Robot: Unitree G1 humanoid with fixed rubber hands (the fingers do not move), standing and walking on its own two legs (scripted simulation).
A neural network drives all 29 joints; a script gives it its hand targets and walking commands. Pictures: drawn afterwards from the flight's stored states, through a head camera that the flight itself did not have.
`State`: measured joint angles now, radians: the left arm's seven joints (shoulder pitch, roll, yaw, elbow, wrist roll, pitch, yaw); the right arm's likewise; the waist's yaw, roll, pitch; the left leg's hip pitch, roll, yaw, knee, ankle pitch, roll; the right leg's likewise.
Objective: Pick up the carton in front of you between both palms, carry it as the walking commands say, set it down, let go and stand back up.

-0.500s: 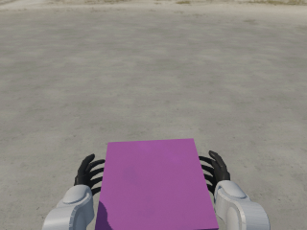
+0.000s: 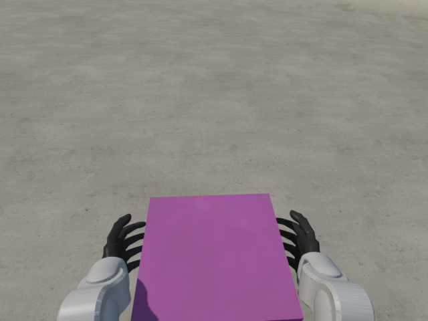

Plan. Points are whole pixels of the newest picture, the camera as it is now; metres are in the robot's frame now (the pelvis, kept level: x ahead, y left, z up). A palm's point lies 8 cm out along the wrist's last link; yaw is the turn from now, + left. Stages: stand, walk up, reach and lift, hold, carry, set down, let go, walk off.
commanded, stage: carry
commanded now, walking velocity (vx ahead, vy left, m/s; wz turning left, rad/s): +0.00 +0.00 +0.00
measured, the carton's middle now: (212, 282) +0.23 +0.00 +0.00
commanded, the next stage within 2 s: none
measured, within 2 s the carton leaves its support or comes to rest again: neither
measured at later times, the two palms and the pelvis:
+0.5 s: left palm (143, 170) +0.44 +0.14 +0.08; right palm (276, 162) +0.47 -0.16 +0.08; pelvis +0.22 -0.02 +0.00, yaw +3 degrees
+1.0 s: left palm (140, 164) +0.47 +0.15 +0.07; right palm (267, 157) +0.50 -0.14 +0.07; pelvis +0.25 -0.01 -0.01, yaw +4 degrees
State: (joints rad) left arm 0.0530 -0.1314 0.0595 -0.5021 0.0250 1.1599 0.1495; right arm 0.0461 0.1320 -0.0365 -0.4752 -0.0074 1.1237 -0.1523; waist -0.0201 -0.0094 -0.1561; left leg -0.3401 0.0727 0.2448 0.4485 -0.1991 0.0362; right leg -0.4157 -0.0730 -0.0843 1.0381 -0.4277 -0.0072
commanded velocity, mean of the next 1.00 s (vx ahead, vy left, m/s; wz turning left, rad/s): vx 0.00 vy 0.00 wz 0.00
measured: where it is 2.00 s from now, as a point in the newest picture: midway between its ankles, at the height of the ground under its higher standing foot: outside the picture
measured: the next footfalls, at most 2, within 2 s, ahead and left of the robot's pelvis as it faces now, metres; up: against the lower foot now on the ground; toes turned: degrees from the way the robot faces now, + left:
right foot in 0.22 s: +0.28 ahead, -0.13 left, +0.00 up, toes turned +20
left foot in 0.42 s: +0.18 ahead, +0.10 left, +0.00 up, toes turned +6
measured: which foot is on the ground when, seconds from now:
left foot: down 0.00-0.24, up 0.26-0.40, down 0.42-1.00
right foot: up 0.00-0.20, down 0.22-1.00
